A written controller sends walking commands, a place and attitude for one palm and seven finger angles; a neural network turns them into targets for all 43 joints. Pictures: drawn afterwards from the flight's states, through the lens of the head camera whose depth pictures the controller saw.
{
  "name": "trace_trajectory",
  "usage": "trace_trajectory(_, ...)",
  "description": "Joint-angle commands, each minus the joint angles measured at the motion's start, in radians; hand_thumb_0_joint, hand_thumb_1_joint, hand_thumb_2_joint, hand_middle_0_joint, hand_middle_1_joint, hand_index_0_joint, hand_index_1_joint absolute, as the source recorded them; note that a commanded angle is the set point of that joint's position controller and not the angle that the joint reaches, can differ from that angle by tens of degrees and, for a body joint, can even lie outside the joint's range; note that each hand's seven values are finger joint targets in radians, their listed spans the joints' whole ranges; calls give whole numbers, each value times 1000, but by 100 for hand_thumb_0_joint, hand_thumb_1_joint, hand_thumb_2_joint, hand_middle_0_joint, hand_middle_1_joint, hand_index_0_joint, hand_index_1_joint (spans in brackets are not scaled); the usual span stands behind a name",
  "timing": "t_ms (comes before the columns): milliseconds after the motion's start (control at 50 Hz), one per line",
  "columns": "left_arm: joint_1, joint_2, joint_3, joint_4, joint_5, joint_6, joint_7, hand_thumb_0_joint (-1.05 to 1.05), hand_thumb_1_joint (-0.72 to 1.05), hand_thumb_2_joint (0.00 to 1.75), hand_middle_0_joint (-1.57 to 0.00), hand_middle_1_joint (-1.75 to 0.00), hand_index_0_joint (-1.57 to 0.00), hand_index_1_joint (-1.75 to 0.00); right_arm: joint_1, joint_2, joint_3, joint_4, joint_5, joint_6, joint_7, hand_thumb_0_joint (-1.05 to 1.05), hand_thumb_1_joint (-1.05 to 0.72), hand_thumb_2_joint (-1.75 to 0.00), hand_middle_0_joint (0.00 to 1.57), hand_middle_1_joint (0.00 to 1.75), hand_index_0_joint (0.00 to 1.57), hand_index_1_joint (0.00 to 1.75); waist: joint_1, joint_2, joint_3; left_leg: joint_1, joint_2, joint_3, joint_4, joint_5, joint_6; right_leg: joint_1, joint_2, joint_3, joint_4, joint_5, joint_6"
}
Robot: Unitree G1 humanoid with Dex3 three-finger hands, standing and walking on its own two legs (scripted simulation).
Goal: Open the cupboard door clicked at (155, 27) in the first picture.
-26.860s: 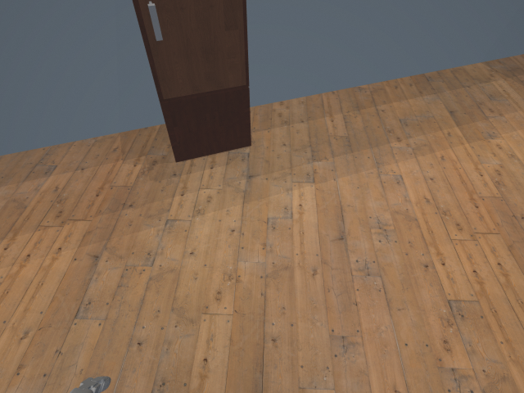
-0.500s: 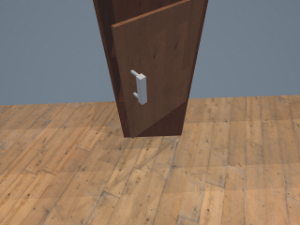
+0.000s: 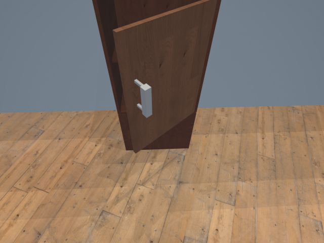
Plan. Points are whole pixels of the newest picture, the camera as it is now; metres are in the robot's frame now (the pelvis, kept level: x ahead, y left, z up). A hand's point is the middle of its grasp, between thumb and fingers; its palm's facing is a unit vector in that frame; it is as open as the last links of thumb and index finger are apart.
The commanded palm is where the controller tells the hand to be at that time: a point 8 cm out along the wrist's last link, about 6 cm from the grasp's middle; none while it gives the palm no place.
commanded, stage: look to check the result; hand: left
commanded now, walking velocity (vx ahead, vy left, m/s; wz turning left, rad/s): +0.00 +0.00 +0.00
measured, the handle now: (142, 98) +0.57 +0.10 +0.01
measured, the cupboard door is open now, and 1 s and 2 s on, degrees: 39 39 39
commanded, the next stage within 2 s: walk to a spot facing it in 0.46 s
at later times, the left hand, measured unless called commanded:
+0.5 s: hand out of the picture +0.01 +0.17 -0.18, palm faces +0.03 -0.98 -0.20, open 7.4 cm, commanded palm none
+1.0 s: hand out of the picture +0.06 +0.18 -0.18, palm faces -0.11 -0.96 -0.26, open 7.4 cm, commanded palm none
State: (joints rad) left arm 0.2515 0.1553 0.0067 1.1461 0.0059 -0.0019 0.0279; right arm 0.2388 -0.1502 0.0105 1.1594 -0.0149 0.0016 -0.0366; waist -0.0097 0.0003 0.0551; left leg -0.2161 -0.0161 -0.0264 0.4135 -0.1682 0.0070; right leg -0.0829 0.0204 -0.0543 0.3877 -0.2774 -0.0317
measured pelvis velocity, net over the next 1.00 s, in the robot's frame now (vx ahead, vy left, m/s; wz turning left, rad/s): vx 0.00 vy -0.02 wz -0.20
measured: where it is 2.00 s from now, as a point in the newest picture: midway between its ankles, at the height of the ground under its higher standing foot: outside the picture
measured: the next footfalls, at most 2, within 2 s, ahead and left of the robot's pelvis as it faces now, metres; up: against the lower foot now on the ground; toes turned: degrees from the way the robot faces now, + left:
left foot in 1.66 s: +0.13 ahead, +0.06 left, +0.00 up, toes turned -34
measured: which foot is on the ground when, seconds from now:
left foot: down 0.00-1.00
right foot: down 0.00-1.00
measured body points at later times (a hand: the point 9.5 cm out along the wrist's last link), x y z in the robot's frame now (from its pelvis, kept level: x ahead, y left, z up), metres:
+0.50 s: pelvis +0.02 +0.00 +0.00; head +0.03 -0.01 +0.45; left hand +0.01 +0.22 -0.16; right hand +0.03 -0.23 -0.16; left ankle +0.03 +0.11 -0.74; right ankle -0.04 -0.10 -0.74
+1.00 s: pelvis +0.00 -0.02 -0.01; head +0.04 -0.04 +0.43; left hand +0.06 +0.23 -0.16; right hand -0.01 -0.26 -0.18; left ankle +0.04 +0.11 -0.74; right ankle -0.05 -0.09 -0.72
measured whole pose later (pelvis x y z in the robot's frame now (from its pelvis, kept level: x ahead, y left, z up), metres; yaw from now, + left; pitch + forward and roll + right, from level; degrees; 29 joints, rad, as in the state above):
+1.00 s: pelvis +0.00 -0.02 -0.01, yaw -11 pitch +0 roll +2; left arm 0.23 0.19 0.09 1.02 0.02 0.07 -0.01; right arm 0.20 -0.19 -0.05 1.03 -0.03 0.02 -0.06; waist 0.02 0.01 0.11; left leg -0.27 0.07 0.15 0.55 -0.27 -0.02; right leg -0.32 0.03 0.00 0.82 -0.49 -0.02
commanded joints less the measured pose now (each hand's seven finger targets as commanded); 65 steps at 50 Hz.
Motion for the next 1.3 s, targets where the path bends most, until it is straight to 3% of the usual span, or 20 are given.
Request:
trace_trajectory(0, 80, 108, 16, -19, -3, -15, 9, 0, 90, 90, -20, -30, -20, -30, 34, -114, -20, -26, -4, -9, -5, 0, -90, -90, 20, 30, 20, 30, 7, -2, -3, 51, 96, -82, -50, 159, 29, -68, -125, 98, -87, 134, -9)
trace_trajectory(560, 89, 120, 19, -18, -2, -21, 11, 0, 90, 90, -20, -30, -20, -30, 10, -132, -23, -27, -3, -13, -8, 0, -90, -90, 20, 30, 20, 30, 9, -12, 9, 76, 100, -67, -55, 188, 32, -48, -129, 100, -97, 215, -6)
trace_trajectory(600, 97, 101, 22, -21, -1, -12, 12, 0, 90, 90, -20, -30, -20, -30, 26, -106, -24, -23, -5, -8, -11, 0, -90, -90, 20, 30, 20, 30, 7, -4, 2, 88, 108, -45, -34, 196, 25, -62, -128, 117, -82, 258, -6)
trace_trajectory(720, 72, 140, 67, -79, 8, 20, 3, 0, 90, 90, -20, -30, -20, -30, 26, -145, -61, -71, -4, 15, -25, 0, -90, -90, 20, 30, 20, 30, 7, -18, 4, 46, 133, 15, 58, 130, 19, -115, -122, 171, 13, 327, -30)
trace_trajectory(800, 41, 142, 84, -126, 12, 35, -10, 0, 90, 90, -20, -30, -20, -30, 18, -171, -81, -112, -9, 18, -29, 0, -90, -90, 20, 30, 20, 30, 2, 45, 12, 45, 189, -29, 27, 45, 43, -208, -76, 182, 90, 218, -25)
trace_trajectory(840, 34, 132, 86, -147, 13, 39, -17, 0, 90, 90, -20, -30, -20, -30, 22, -197, -91, -130, -11, 16, -30, 0, -90, -90, 20, 30, 20, 30, 1, 106, 0, 60, 258, -101, -30, -17, 84, -267, -30, 152, 184, 110, -11)
trace_trajectory(860, 27, 122, 88, -160, 14, 42, -22, 0, 90, 90, -20, -30, -20, -30, 27, -214, -96, -138, -13, 13, -30, 0, -90, -90, 20, 30, 20, 30, 3, 167, -10, 51, 319, -150, -80, -25, 119, -280, -6, 117, 283, 7, -2)
trace_trajectory(880, 16, 117, 90, -173, 16, 46, -26, 0, 90, 90, -20, -30, -20, -30, 30, -223, -101, -145, -14, 8, -29, 0, -90, -90, 20, 30, 20, 30, 3, 194, -19, 40, 379, -181, -120, 5, 158, -294, 0, 79, 413, -162, 10)
trace_trajectory(920, 7, 105, 94, -195, 17, 50, -33, 0, 90, 90, -20, -30, -20, -30, 8, -226, -99, -167, -17, 2, -28, 0, -90, -90, 20, 30, 20, 30, 14, 195, -46, 32, 424, -175, -135, 61, 196, -300, -33, 86, 544, -278, 15)
trace_trajectory(960, 22, 100, 95, -201, 15, 47, -41, 0, 90, 90, -20, -30, -20, -30, -41, -231, -100, -195, -23, 1, -24, 0, -90, -90, 20, 30, 20, 30, 39, 158, -64, -4, 402, -84, -77, 136, 165, -248, -56, 82, 466, -248, 14)
trace_trajectory(1000, 101, 105, 98, -182, 15, 39, -44, 0, 90, 90, -20, -30, -20, -30, -77, -237, -103, -211, -19, 8, -21, 0, -90, -90, 20, 30, 20, 30, 78, 78, -91, -50, 327, 33, 74, 123, 92, -116, -36, 32, 236, -68, 25)
trace_trajectory(1020, 150, 146, 106, -170, 23, 30, -39, 0, 90, 90, -20, -30, -20, -30, -94, -214, -101, -226, -9, 15, -17, 0, -90, -90, 20, 30, 20, 30, 102, -81, -76, -126, 231, 106, 236, -14, 28, -49, -68, 99, 34, 116, 20)
trace_trajectory(1040, 149, 278, 129, -176, 38, 21, -22, 0, 90, 90, -20, -30, -20, -30, -92, -131, -94, -258, 0, 19, -10, 0, -90, -90, 20, 30, 20, 30, 96, -424, -38, -361, 62, 195, 503, -375, -53, -2, -331, 514, -116, 298, -51)
trace_trajectory(1060, 154, 287, 125, -183, 21, 23, -12, 0, 90, 90, -20, -30, -20, -30, -145, -166, -96, -272, -5, 29, -4, 0, -90, -90, 20, 30, 20, 30, 116, -317, 1, -371, 52, 69, 669, -440, -46, -72, -381, 567, -110, 410, -124)
trace_trajectory(1080, 99, 288, 122, -201, 19, 25, -11, 0, 90, 90, -20, -30, -20, -30, -118, -161, -100, -266, -1, 31, 5, 0, -90, -90, 20, 30, 20, 30, 72, -219, 2, -379, 76, 19, 737, -379, -41, -104, -359, 499, -99, 252, -179)
trace_trajectory(1100, 46, 238, 120, -218, 20, 23, -6, 0, 90, 90, -20, -30, -20, -30, -147, -157, -102, -259, -6, 31, 4, 0, -90, -90, 20, 30, 20, 30, 53, -167, 32, -410, 81, 4, 758, -312, -45, -109, -292, 493, -83, 295, -166)
trace_trajectory(1140, 38, 221, 112, -224, 14, 11, 1, 0, 90, 90, -20, -30, -20, -30, -142, -150, -97, -257, -5, 27, 5, 0, -90, -90, 20, 30, 20, 30, 44, -115, -17, -417, 88, -7, 769, -244, -60, -21, -256, 427, -12, 513, -143)
trace_trajectory(1180, 72, 214, 111, -222, 13, 4, 6, 0, 90, 90, -20, -30, -20, -30, -143, -137, -94, -260, -2, 29, 2, 0, -90, -90, 20, 30, 20, 30, 45, -79, -75, -411, 78, -10, 743, -224, -69, 59, -236, 404, 21, 653, -134)
trace_trajectory(1220, 92, 216, 113, -220, 14, 3, 9, 0, 90, 90, -20, -30, -20, -30, -156, -136, -92, -269, 1, 31, -1, 0, -90, -90, 20, 30, 20, 30, 51, -92, -104, -414, 68, -10, 715, -218, -75, 116, -221, 401, 35, 710, -121)
trace_trajectory(1280, 113, 217, 114, -228, 14, 8, 7, 0, 90, 90, -20, -30, -20, -30, -185, -140, -91, -288, 2, 37, -5, 0, -90, -90, 20, 30, 20, 30, 58, -119, -84, -421, 59, -19, 709, -205, -79, 93, -208, 420, 22, 684, -118)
